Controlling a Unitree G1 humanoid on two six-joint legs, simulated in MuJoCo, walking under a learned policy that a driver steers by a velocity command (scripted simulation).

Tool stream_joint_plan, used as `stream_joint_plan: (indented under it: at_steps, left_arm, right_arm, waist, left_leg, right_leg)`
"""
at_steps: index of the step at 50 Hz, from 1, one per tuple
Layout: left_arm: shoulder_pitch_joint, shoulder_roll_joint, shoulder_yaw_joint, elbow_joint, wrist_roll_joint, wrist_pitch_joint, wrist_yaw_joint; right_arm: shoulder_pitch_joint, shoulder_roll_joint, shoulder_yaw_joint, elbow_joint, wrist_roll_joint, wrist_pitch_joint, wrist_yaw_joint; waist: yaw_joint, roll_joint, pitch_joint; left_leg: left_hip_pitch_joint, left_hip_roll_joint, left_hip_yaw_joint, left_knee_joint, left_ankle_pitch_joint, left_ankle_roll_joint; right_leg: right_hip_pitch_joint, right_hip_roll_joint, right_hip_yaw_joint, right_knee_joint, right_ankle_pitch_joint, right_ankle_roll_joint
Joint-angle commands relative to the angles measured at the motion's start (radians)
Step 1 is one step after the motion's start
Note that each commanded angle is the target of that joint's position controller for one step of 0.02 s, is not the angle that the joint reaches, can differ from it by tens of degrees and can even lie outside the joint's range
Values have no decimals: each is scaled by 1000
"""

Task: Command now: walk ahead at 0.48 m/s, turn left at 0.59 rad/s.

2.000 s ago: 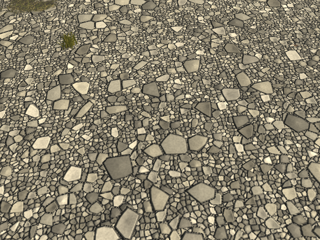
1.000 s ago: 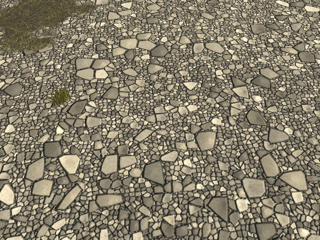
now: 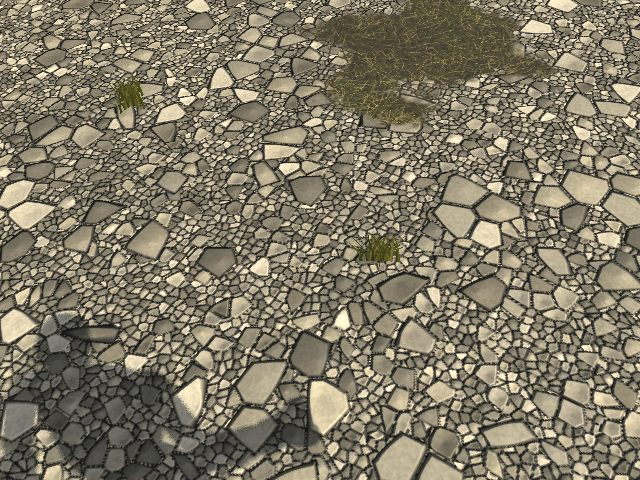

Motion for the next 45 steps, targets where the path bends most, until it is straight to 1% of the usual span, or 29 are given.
stream_joint_plan:
  at_steps: [1,3,5,6,7,8,9,10,11,12,13,15,17,19,24,26,29,32,33,34,35,36,37,38,39,40,41,42,45]
  left_arm:
    - [-20,189,45,-42,-14,-8,3]
    - [9,197,47,-19,-29,-2,-2]
    - [20,218,50,6,-45,7,-9]
    - [18,236,52,17,-52,12,-7]
    - [7,235,47,26,-55,16,-5]
    - [5,206,32,16,-44,7,-3]
    - [114,54,-21,-31,-14,-11,-21]
    - [48,134,-1,-9,-45,-37,-22]
    - [-60,197,23,-54,-78,-42,-21]
    - [-105,175,17,-68,-69,-41,-16]
    - [-120,163,19,-64,-45,-33,-12]
    - [-48,129,22,-38,-43,2,-15]
    - [-35,87,17,-32,-45,28,-13]
    - [-76,79,18,-49,-40,38,-9]
    - [-226,56,5,-97,-31,25,-37]
    - [-297,45,-3,-128,-31,24,-51]
    - [-364,58,-2,-178,-31,25,-71]
    - [-318,100,20,-203,-30,34,-80]
    - [-226,132,38,-189,-33,38,-78]
    - [-69,182,68,-155,-35,41,-67]
    - [69,271,101,-128,-36,54,-45]
    - [14,355,105,-145,-40,40,-44]
    - [47,261,81,-169,-33,27,-50]
    - [8,215,67,-163,-26,15,-51]
    - [-56,190,59,-170,-29,10,-50]
    - [-118,159,49,-183,-27,10,-47]
    - [-148,140,41,-201,-13,8,-41]
    - [-160,139,40,-208,-12,7,-38]
    - [-137,171,48,-195,-20,4,-20]
  right_arm:
    - [-198,-6,12,-124,5,-25,23]
    - [-226,2,17,-136,8,-27,34]
    - [-202,-20,7,-142,2,-32,36]
    - [-126,-54,-10,-125,-3,-34,32]
    - [44,-98,-36,-75,-3,-36,24]
    - [211,-158,-60,-32,-10,-29,4]
    - [276,-284,-75,-17,-27,-33,-11]
    - [313,-200,-56,-18,-30,-37,-16]
    - [250,-158,-37,-1,-33,-45,-13]
    - [189,-123,-26,11,-23,-51,-14]
    - [128,-82,-14,18,-21,-57,-11]
    - [59,-41,-7,22,-31,-76,-7]
    - [36,-44,-13,46,-31,-99,-8]
    - [35,-54,-18,71,-39,-108,-14]
    - [55,-87,-25,110,-34,-105,-33]
    - [98,-110,-32,133,-25,-97,-37]
    - [136,-135,-42,160,-9,-72,-40]
    - [121,-179,-53,159,0,-46,-50]
    - [111,-190,-54,156,3,-37,-54]
    - [93,-185,-49,152,9,-33,-56]
    - [116,-138,-29,136,-12,-43,-59]
    - [219,8,17,86,-41,-72,-40]
    - [98,-89,3,77,-4,-110,-25]
    - [8,-124,-5,47,28,-128,-19]
    - [-6,-109,1,46,14,-136,-26]
    - [-6,-112,-4,56,-14,-135,-33]
    - [16,-117,-10,60,-22,-124,-32]
    - [30,-113,-11,61,-27,-112,-32]
    - [-3,-73,1,52,-38,-86,-36]
  waist:
    - [25,-151,107]
    - [24,-142,120]
    - [-24,-161,98]
    - [-83,-176,42]
    - [-182,-162,-50]
    - [-262,-137,-161]
    - [-190,160,-362]
    - [-250,125,-490]
    - [-241,99,-298]
    - [-199,61,-185]
    - [-160,39,-109]
    - [-93,66,-61]
    - [-64,36,-13]
    - [-62,15,31]
    - [-107,-9,82]
    - [-138,-27,107]
    - [-155,-26,119]
    - [-103,27,39]
    - [-47,41,-19]
    - [43,26,-99]
    - [89,-95,-191]
    - [-53,-321,-284]
    - [38,-188,-372]
    - [39,-144,-220]
    - [-11,-52,-132]
    - [-50,-33,-78]
    - [-82,-57,-67]
    - [-97,-66,-60]
    - [-100,-67,-26]
  left_leg:
    - [-22,1,67,-149,36,16]
    - [36,-11,89,-224,-23,49]
    - [165,-63,124,-291,-125,99]
    - [294,-97,145,-329,-145,128]
    - [533,-124,163,-406,-56,164]
    - [859,-36,55,-361,-10,199]
    - [1256,319,-462,-383,-92,366]
    - [1206,376,-669,-537,-134,394]
    - [1076,326,-467,-551,-71,331]
    - [928,282,-332,-567,-20,293]
    - [800,238,-240,-600,13,269]
    - [641,197,-128,-689,8,251]
    - [569,200,-53,-751,57,254]
    - [554,193,23,-776,109,242]
    - [586,158,183,-799,138,200]
    - [650,186,202,-796,149,198]
    - [791,223,227,-735,240,182]
    - [860,223,265,-553,688,148]
    - [850,211,277,-412,811,134]
    - [760,174,298,-199,785,103]
    - [514,120,299,118,427,56]
    - [75,-107,155,459,-525,-5]
    - [-28,-93,-47,530,-524,15]
    - [-90,-47,-43,491,-427,40]
    - [-56,0,-39,397,-342,49]
    - [8,28,-32,311,-300,41]
    - [75,47,-39,275,-267,33]
    - [104,49,-34,238,-252,19]
    - [120,36,2,87,-172,-32]
  right_leg:
    - [-13,-227,71,-116,288,-142]
    - [10,-250,58,-105,356,-143]
    - [35,-267,52,-35,666,-147]
    - [45,-261,39,67,878,-139]
    - [-5,-232,6,244,988,-120]
    - [-224,-194,10,488,799,-86]
    - [-632,-22,45,917,-84,-16]
    - [-679,30,251,1068,-275,-16]
    - [-761,-18,249,1094,-214,-23]
    - [-759,-68,220,1032,-130,-27]
    - [-728,-95,207,976,-70,-21]
    - [-610,-123,219,935,25,-16]
    - [-606,-123,221,905,61,-3]
    - [-659,-118,239,846,136,9]
    - [-653,-88,175,531,402,-7]
    - [-674,-83,147,452,408,-24]
    - [-727,-69,112,379,321,-59]
    - [-589,19,22,369,165,-114]
    - [-468,63,-2,368,121,-139]
    - [-234,105,0,303,170,-177]
    - [66,-14,219,275,194,-236]
    - [368,-257,816,153,15,-440]
    - [407,-292,953,22,-82,-440]
    - [301,-267,808,2,-19,-384]
    - [149,-223,687,8,89,-347]
    - [19,-183,591,1,205,-324]
    - [-62,-159,541,-19,285,-320]
    - [-107,-144,518,-37,330,-322]
    - [-216,-107,421,-55,435,-316]
Keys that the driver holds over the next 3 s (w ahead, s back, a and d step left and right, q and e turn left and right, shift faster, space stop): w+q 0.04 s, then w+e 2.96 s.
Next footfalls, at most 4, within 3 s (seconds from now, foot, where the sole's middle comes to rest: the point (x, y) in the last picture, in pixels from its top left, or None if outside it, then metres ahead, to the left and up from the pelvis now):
0.16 left None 0.25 0.16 -0.78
0.70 right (420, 460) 0.54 -0.09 -0.78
1.16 left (375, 322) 0.88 0.01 -0.78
1.68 right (534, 305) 0.95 -0.38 -0.78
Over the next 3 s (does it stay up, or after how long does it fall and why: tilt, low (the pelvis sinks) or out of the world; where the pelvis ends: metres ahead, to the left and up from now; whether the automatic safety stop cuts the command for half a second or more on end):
stays up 1.17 -0.83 0.00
